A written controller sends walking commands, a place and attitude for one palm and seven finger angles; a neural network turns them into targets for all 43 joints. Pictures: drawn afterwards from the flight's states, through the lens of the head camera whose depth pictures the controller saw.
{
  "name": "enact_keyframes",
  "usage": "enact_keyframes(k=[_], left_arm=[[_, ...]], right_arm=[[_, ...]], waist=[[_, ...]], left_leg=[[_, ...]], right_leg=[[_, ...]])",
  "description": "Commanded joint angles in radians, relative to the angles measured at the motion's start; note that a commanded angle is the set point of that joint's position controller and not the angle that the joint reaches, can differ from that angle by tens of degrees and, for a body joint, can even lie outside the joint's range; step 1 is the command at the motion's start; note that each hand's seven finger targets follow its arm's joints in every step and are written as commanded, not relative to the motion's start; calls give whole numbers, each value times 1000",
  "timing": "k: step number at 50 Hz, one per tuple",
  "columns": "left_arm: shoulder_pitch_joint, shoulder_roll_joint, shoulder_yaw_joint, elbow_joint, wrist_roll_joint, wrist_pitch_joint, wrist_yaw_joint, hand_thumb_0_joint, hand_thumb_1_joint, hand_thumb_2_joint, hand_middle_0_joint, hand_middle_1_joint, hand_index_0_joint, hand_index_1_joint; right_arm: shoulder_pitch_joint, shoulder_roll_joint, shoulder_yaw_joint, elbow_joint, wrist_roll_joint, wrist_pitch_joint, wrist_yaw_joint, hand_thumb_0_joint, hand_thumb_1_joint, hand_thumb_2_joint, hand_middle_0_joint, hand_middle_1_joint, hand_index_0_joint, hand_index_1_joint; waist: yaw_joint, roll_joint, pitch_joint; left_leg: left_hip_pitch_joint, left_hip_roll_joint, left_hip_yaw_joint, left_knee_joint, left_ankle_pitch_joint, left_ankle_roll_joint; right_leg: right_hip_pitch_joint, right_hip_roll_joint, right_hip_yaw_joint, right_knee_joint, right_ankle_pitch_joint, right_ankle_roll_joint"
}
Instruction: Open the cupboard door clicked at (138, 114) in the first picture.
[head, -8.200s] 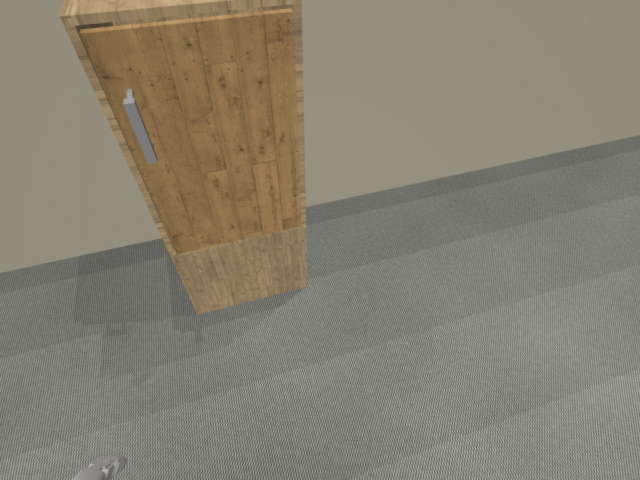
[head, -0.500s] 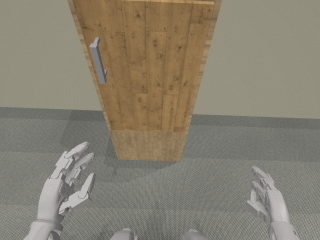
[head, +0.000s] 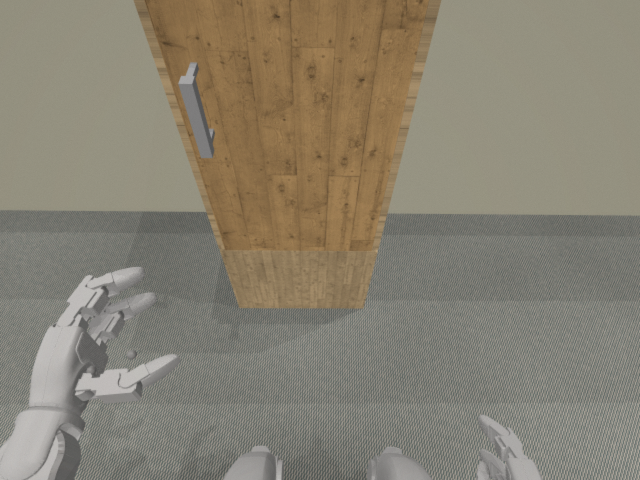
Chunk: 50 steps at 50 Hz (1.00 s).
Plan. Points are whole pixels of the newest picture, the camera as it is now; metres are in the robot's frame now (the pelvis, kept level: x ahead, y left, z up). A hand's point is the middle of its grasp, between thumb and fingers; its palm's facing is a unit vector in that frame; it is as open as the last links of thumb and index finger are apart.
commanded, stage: raise the hand with hooked fingers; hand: left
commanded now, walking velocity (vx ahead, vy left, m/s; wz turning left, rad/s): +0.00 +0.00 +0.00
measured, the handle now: (200, 112) +0.61 +0.21 +0.09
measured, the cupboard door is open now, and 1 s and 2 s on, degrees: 0 0 0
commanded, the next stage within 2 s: move the hooked fingers beside the handle in 1.24 s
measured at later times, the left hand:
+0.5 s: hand (85, 304) +0.29 +0.27 +0.08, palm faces +0.06 -1.00 -0.06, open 13.8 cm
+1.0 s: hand (79, 266) +0.32 +0.28 +0.11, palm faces +0.05 -1.00 -0.03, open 14.0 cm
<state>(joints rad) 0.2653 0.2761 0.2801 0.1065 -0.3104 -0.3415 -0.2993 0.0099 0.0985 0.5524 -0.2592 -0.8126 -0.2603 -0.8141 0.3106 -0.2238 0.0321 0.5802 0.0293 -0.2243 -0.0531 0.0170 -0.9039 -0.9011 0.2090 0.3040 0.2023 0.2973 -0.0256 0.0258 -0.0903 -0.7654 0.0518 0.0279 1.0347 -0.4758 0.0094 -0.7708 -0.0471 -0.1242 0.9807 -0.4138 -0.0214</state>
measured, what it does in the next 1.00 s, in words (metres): stands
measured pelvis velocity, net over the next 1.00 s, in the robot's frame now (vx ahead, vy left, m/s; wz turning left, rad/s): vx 0.03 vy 0.01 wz -0.01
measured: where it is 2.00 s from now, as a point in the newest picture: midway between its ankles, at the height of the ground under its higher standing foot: outside the picture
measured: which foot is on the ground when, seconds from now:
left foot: down 0.00-1.00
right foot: down 0.00-1.00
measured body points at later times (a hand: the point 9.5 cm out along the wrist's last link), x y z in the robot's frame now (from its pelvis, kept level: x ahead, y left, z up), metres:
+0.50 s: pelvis +0.02 +0.01 +0.02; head +0.07 +0.02 +0.47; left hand +0.28 +0.32 +0.09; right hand +0.20 -0.21 -0.05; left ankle +0.02 +0.11 -0.67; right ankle +0.04 -0.11 -0.67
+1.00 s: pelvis +0.03 +0.01 +0.03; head +0.07 +0.01 +0.48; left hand +0.31 +0.33 +0.11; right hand +0.17 -0.25 -0.05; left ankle +0.02 +0.11 -0.67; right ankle +0.04 -0.11 -0.67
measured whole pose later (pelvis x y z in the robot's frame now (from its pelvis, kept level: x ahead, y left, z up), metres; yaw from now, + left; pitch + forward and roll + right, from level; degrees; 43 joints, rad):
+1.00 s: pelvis +0.03 +0.01 +0.03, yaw +0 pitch +8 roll -1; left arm -0.06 0.40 0.45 0.44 -0.34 -0.27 -0.48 -0.01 -0.50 0.30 -0.30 -1.20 -0.30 -1.20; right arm 0.29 -0.29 0.03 0.57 0.03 -0.18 -0.07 0.01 -0.91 -0.90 0.21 0.30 0.20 0.30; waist -0.01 0.02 -0.05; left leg -0.54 0.04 0.05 0.82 -0.42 0.02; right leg -0.55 -0.04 -0.11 0.76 -0.35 -0.01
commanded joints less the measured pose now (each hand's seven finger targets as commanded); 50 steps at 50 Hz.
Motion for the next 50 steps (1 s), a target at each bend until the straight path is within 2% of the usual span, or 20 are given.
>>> enact_keyframes(k=[1, 2, 5, 8, 11, 13, 16, 17, 18, 21, 26, 28, 34, 37, 41, 43, 44, 46, 48, 50], left_arm=[[-112, 156, 69, -174, -5, -95, -2, 0, -127, 460, -273, -960, -273, -960], [-112, 154, 70, -163, -8, -98, -6, 0, -150, 450, -275, -975, -275, -975], [-143, 191, 93, -175, -14, -98, -17, 0, -220, 420, -280, -1020, -280, -1020], [-154, 196, 104, -182, -18, -96, -21, 0, -290, 390, -285, -1065, -285, -1065], [-194, 205, 110, -149, -20, -77, -27, 0, -360, 360, -290, -1110, -290, -1110], [-215, 220, 119, -146, -18, -66, -33, 0, -407, 340, -293, -1140, -293, -1140], [-241, 239, 136, -110, -25, -40, -52, 0, -477, 310, -298, -1185, -298, -1185], [-245, 238, 141, -93, -29, -30, -60, 0, -500, 300, -300, -1200, -300, -1200], [-268, 241, 138, -93, -28, -25, -66, 0, -500, 300, -300, -1200, -300, -1200], [-341, 266, 152, -70, -34, -9, -87, 0, -500, 300, -300, -1200, -300, -1200], [-405, 313, 195, -7, -45, 8, -119, 0, -500, 300, -300, -1200, -300, -1200], [-431, 320, 198, 10, -48, 11, -134, 0, -500, 300, -300, -1200, -300, -1200], [-501, 374, 239, 72, -55, 22, -163, 0, -500, 300, -300, -1200, -300, -1200], [-541, 409, 266, 92, -59, 25, -176, 0, -500, 300, -300, -1200, -300, -1200], [-477, 356, 236, 168, -71, 39, -198, 0, -500, 300, -300, -1200, -300, -1200], [-493, 362, 233, 149, -65, 33, -197, 0, -500, 300, -300, -1200, -300, -1200], [-503, 373, 242, 142, -63, 28, -191, 0, -500, 300, -300, -1200, -300, -1200], [-519, 409, 269, 111, -56, 14, -182, 0, -500, 300, -300, -1200, -300, -1200], [-502, 388, 262, 134, -56, 7, -172, 0, -500, 300, -300, -1200, -300, -1200], [-521, 405, 271, 127, -58, -6, -165, 0, -500, 300, -300, -1200, -300, -1200]], right_arm=[[-92, -167, -70, -172, 4, -79, -11, 0, -900, -900, 200, 300, 200, 300], [-83, -170, -73, -169, 6, -81, -13, 0, -900, -900, 200, 300, 200, 300], [-74, -179, -72, -168, 6, -81, -18, 0, -900, -900, 200, 300, 200, 300], [-67, -179, -72, -164, 7, -81, -18, 0, -900, -900, 200, 300, 200, 300], [-68, -182, -67, -160, 8, -74, -17, 0, -900, -900, 200, 300, 200, 300], [-66, -184, -65, -158, 8, -70, -17, 0, -900, -900, 200, 300, 200, 300], [-66, -185, -60, -159, 9, -64, -19, 0, -900, -900, 200, 300, 200, 300], [-64, -184, -60, -157, 8, -60, -20, 0, -900, -900, 200, 300, 200, 300], [-67, -187, -59, -157, 11, -58, -21, 0, -900, -900, 200, 300, 200, 300], [-73, -187, -51, -152, 11, -52, -24, 0, -900, -900, 200, 300, 200, 300], [-70, -191, -46, -144, 7, -43, -29, 0, -900, -900, 200, 300, 200, 300], [-70, -191, -45, -140, 9, -40, -32, 0, -900, -900, 200, 300, 200, 300], [-64, -198, -45, -131, 8, -35, -35, 0, -900, -900, 200, 300, 200, 300], [-56, -200, -44, -128, 7, -31, -36, 0, -900, -900, 200, 300, 200, 300], [-48, -204, -50, -135, 10, -23, -29, 0, -900, -900, 200, 300, 200, 300], [-51, -204, -54, -138, 12, -20, -26, 0, -900, -900, 200, 300, 200, 300], [-50, -205, -55, -141, 10, -19, -25, 0, -900, -900, 200, 300, 200, 300], [-47, -204, -55, -145, 5, -15, -24, 0, -900, -900, 200, 300, 200, 300], [-48, -199, -54, -144, 7, -11, -24, 0, -900, -900, 200, 300, 200, 300], [-51, -203, -53, -145, 5, -8, -26, 0, -900, -900, 200, 300, 200, 300]], waist=[[25, 13, -173], [19, -8, -176], [28, 35, -197], [31, 57, -220], [25, 61, -183], [28, 82, -202], [29, 78, -203], [27, 56, -206], [23, 49, -204], [22, 85, -194], [24, 46, -221], [23, 74, -227], [27, 53, -235], [32, 82, -248], [31, -1, -214], [31, 42, -211], [33, 38, -215], [40, 78, -250], [35, 46, -213], [34, 34, -203]], left_leg=[[76, -52, -53, -213, 117, 7], [87, -51, -52, -217, 117, 8], [123, -52, -54, -231, 154, 7], [172, -49, -55, -247, 219, 3], [192, -45, -62, -261, 252, -3], [216, -45, -62, -269, 272, -5], [233, -46, -60, -276, 308, -6], [237, -46, -58, -278, 314, -6], [242, -44, -60, -281, 320, -6], [267, -44, -63, -292, 330, -9], [287, -46, -64, -300, 374, -7], [303, -46, -59, -303, 385, -8], [320, -45, -61, -326, 404, -7], [339, -46, -56, -333, 430, -6], [308, -49, -46, -335, 420, 1], [313, -50, -42, -340, 404, 0], [311, -51, -43, -344, 390, 1], [329, -52, -39, -342, 407, 1], [314, -52, -37, -347, 382, 2], [301, -52, -37, -348, 346, 5]], right_leg=[[175, 44, 74, -176, -35, 2], [179, 45, 72, -182, -30, 5], [205, 50, 67, -178, 22, -1], [231, 52, 54, -176, 100, -1], [230, 58, 42, -179, 138, -4], [244, 57, 41, -184, 158, -4], [273, 60, 43, -197, 201, -6], [279, 61, 41, -203, 214, -2], [279, 61, 39, -206, 219, -1], [282, 65, 40, -216, 227, -6], [322, 64, 42, -231, 277, -6], [325, 63, 47, -239, 287, -5], [359, 61, 48, -259, 308, -6], [381, 60, 54, -270, 334, -8], [389, 60, 57, -281, 352, -4], [379, 58, 58, -284, 334, -5], [380, 57, 60, -287, 321, -5], [398, 58, 68, -282, 330, -8], [387, 58, 65, -290, 313, -6], [389, 61, 74, -294, 282, -7]])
